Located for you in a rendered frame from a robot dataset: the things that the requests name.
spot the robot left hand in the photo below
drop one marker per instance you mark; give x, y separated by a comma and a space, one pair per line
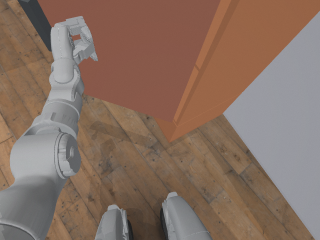
63, 46

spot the cupboard door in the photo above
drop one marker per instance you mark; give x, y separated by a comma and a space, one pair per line
146, 49

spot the handle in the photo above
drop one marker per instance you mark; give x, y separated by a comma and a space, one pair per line
38, 19

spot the left robot forearm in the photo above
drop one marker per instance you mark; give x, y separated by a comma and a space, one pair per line
63, 106

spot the robot right shin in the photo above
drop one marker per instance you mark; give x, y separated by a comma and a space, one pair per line
170, 229

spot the left robot upper arm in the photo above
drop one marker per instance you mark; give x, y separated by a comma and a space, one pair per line
41, 165

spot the left robot thigh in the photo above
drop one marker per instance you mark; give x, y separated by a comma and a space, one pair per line
113, 225

